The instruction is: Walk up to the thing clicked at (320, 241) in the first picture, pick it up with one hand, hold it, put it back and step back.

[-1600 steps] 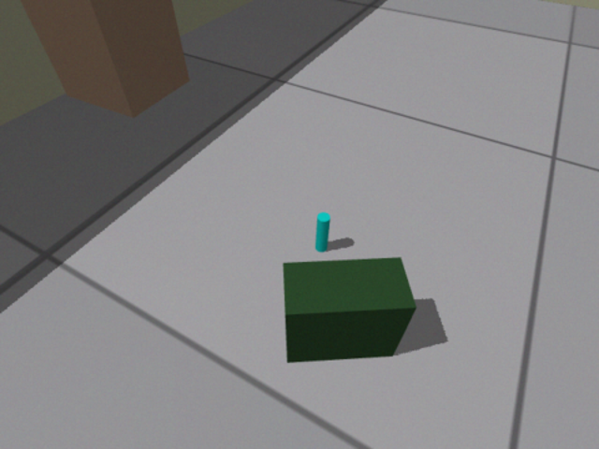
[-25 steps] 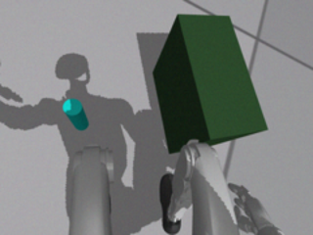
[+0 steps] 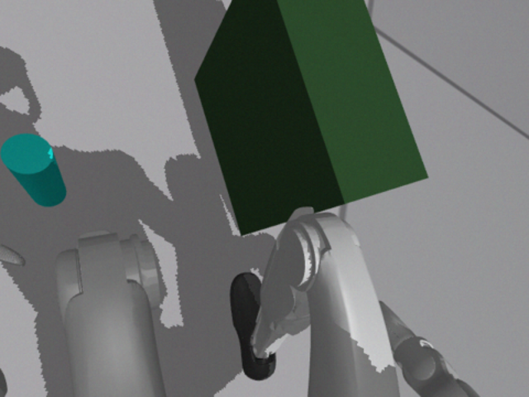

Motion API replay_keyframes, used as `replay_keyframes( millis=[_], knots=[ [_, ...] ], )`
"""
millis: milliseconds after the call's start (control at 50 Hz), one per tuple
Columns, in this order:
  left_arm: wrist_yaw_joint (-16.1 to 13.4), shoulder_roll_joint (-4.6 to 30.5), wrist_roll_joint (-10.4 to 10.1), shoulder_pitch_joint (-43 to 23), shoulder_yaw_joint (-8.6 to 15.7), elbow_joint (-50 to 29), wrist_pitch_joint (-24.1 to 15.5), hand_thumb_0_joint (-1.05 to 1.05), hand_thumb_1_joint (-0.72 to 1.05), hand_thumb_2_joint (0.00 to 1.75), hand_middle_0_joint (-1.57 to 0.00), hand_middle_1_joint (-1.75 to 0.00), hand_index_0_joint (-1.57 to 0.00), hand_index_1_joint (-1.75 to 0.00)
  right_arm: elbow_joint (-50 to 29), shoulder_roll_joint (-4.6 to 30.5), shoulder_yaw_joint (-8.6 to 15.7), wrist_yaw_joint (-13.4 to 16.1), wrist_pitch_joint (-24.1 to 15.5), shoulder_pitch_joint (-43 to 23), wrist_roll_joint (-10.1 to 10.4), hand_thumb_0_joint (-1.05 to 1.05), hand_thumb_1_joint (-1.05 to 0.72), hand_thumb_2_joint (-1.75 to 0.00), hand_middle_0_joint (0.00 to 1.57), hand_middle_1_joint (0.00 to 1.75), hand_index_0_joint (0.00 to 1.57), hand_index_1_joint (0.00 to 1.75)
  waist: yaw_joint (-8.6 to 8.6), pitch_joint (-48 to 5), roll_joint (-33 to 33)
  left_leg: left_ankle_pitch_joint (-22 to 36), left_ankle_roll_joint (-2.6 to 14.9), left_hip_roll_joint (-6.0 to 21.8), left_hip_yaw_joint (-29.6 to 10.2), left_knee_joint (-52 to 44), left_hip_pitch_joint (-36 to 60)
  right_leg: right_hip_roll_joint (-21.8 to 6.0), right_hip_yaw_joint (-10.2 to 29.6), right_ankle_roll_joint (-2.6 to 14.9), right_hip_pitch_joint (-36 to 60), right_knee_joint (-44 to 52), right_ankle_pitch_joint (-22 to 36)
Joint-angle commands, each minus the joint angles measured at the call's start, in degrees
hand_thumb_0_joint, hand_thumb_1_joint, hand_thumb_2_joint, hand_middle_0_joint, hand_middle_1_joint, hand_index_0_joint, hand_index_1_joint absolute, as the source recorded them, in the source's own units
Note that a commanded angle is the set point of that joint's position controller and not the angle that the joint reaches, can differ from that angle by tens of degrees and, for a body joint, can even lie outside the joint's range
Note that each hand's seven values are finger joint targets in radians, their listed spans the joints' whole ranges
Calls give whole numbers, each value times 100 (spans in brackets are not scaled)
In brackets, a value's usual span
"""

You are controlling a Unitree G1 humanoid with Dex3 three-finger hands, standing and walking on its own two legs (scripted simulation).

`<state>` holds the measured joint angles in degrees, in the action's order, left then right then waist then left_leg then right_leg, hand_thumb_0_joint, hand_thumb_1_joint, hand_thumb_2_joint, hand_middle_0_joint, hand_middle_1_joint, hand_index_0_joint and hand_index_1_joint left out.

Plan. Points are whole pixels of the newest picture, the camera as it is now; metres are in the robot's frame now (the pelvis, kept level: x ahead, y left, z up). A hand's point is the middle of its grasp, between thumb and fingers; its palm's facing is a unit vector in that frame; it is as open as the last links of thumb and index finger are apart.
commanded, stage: close in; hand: left
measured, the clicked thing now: (40, 176) +0.43 +0.25 -0.20
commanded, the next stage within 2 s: rest palm in 0.54 s
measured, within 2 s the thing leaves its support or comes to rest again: leaves its support in 1.78 s
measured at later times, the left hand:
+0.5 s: hand (39, 190) +0.40 +0.24 -0.17, palm faces +0.13 -0.99 +0.03, open 17.7 cm
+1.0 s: hand (48, 185) +0.41 +0.24 -0.19, palm faces +0.18 -0.98 +0.00, open 14.2 cm
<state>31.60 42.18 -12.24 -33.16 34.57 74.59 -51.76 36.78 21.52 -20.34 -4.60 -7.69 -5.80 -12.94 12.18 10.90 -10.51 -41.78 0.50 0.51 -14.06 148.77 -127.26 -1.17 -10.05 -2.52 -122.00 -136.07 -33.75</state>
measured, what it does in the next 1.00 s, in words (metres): stands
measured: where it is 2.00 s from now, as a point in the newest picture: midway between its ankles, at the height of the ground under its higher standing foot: (193, 370)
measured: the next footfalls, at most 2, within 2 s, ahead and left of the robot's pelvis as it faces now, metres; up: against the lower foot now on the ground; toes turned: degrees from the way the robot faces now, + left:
none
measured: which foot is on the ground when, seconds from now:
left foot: down 0.00-1.00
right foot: down 0.00-1.00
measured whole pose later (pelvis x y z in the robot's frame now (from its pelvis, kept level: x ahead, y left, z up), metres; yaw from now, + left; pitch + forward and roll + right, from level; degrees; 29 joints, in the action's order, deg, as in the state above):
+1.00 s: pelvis -0.01 +0.01 -0.01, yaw -3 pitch +12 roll -18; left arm 1.7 44.1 -3.8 -35.1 23.0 82.4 -66.5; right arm 33.1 21.6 -28.9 -9.3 -1.8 -10.2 -20.6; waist 14.6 17.5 -15.2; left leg -41.0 0.8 0.2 -20.1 152.6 -125.7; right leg 0.8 -14.6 -4.1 -117.8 -135.1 -30.9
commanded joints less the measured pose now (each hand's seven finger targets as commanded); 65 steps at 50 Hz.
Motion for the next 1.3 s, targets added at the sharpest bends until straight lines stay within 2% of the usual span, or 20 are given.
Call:
replay_keyframes(
  millis=[0,60,160,280,320,380,420,460,480,560,620,660,700,760,800,920,1140,1160,1240,1280],
  knots=[
    [-535,1287,-61,-1168,72,-712,-752,0,-61,1,-7,-9,-7,-8,-255,1938,501,23,70,311,-126,0,-94,-91,20,30,20,30,289,-3587,2728,1114,-200,178,326,-1944,2570,280,-575,349,1728,861,801],
    [-880,1311,94,-1001,51,-605,-903,0,-61,0,-7,-8,-7,-8,-299,1970,462,-48,130,230,-234,0,-94,-91,20,30,20,30,258,-3468,2748,959,-185,170,332,-1888,2412,323,-599,337,1853,888,752],
    [-1271,895,284,-1013,-437,-442,-1060,0,-61,0,-7,-8,-7,-7,-358,1991,401,-151,225,121,-342,0,-93,-90,20,30,20,30,490,-3035,2591,600,-170,176,224,-1907,2155,345,-709,318,1702,907,566],
    [-1623,802,337,-1321,-813,-410,-1230,0,-61,0,-7,-7,-7,-6,-455,2070,315,-215,310,-44,-397,0,-92,-90,20,30,20,30,631,-2689,2504,107,-166,203,13,-1997,2036,355,-798,296,1457,876,294],
    [-1741,805,362,-1273,-836,-290,-1290,0,-61,1,-7,-7,-7,-6,-463,2083,269,-228,344,-40,-429,0,-92,-90,20,30,20,30,627,-2658,2515,167,-180,215,-34,-1984,2107,359,-808,289,1510,834,359],
    [-1925,866,393,-1449,-826,-214,-1463,0,-61,3,-7,-8,-8,-7,-507,2082,158,-240,392,-83,-487,0,-92,-90,20,30,20,30,738,-2592,2467,162,-176,200,-88,-1955,2016,361,-840,275,1581,837,382],
    [-2029,958,487,-1347,-841,-56,-1517,0,-60,3,-7,-7,-7,-7,-510,2077,114,-249,440,-110,-530,0,-92,-90,20,30,20,30,664,-2546,2511,150,-186,204,-76,-1947,2009,387,-841,289,1599,837,372],
    [-2134,792,520,-1317,-908,39,-1588,0,-55,6,-6,-8,-6,-7,-533,2102,88,-265,457,-119,-575,0,-92,-90,20,30,20,30,752,-2426,2530,133,-208,209,-138,-1994,2044,373,-876,280,1576,823,384],
    [-2188,862,524,-1207,-862,49,-1612,0,-54,7,-6,-8,-6,-8,-519,2085,55,-272,469,-93,-605,0,-92,-90,20,30,20,30,674,-2541,2537,274,-208,203,-99,-1936,2090,404,-858,279,1715,835,508],
    [-2338,776,559,-1159,-987,30,-1709,0,-53,8,-5,-7,-5,-7,-525,2080,-2,-288,514,-121,-664,0,-92,-91,20,30,20,30,730,-2636,2513,572,-209,192,-84,-1832,2165,427,-878,268,1874,850,762],
    [-2450,764,638,-1166,-1040,15,-1745,0,-46,11,-5,-8,-5,-8,-482,2118,-9,-298,545,-88,-703,0,-92,-91,20,30,20,30,806,-2629,2633,595,-240,203,-150,-1871,2274,425,-935,265,1885,817,814],
    [-2559,853,683,-1218,-1036,40,-1759,0,-40,15,-13,-11,-11,-12,-487,2137,-23,-304,562,-137,-707,0,-91,-91,20,30,20,30,785,-2527,2641,508,-244,214,-189,-1904,2195,428,-961,276,1811,797,739],
    [-2649,745,675,-1172,-1075,32,-1788,0,-37,17,-14,-12,-12,-12,-492,2155,-31,-320,585,-147,-731,0,-91,-90,20,30,20,30,846,-2491,2670,534,-271,226,-256,-1937,2300,422,-996,267,1781,778,773],
    [-2787,832,691,-1254,-1072,-43,-1854,0,-33,20,-14,-13,-13,-14,-474,2113,-76,-334,607,-180,-743,0,-90,-90,20,30,20,30,848,-2567,2613,712,-248,217,-217,-1824,2302,445,-986,250,1915,799,930],
    [-2850,856,699,-1289,-1104,-48,-1873,0,-18,30,-29,-27,-27,-28,-458,2070,-112,-333,613,-154,-767,0,-90,-90,20,30,20,30,880,-2601,2507,694,-198,198,-134,-1716,2164,476,-943,244,2061,891,947],
    [-3003,906,826,-1348,-1162,74,-1857,0,3,43,-41,-39,-40,-39,-423,2066,-138,-340,644,-180,-787,0,-89,-90,20,30,20,30,924,-2549,2555,643,-220,239,-212,-1771,2238,491,-980,247,1953,868,894],
    [-3089,1011,846,-1362,-1196,121,-1802,0,37,70,-69,-66,-67,-66,-469,2086,-194,-336,714,-244,-786,0,-88,-90,20,30,20,30,922,-2469,2619,673,-233,269,-284,-1810,2275,531,-1027,264,1928,857,932],
    [-3095,957,831,-1473,-1210,178,-1797,0,41,72,-72,-69,-71,-69,-477,2084,-209,-332,712,-257,-783,0,-88,-90,20,30,20,30,1009,-2366,2553,627,-216,263,-289,-1788,2179,522,-1038,251,1892,880,909],
    [-3121,1131,841,-1503,-1099,203,-1825,0,51,82,-82,-79,-80,-79,-505,2095,-235,-334,721,-244,-788,0,-88,-90,20,30,20,30,967,-2372,2602,495,-214,279,-307,-1828,2190,532,-1038,257,1904,894,807],
    [-3110,1139,871,-1564,-1174,169,-1828,0,55,85,-86,-83,-85,-83,-500,2083,-242,-324,731,-272,-780,0,-88,-89,20,30,20,30,988,-2321,2567,496,-198,291,-313,-1828,2140,534,-1032,261,1886,891,804]
  ],
)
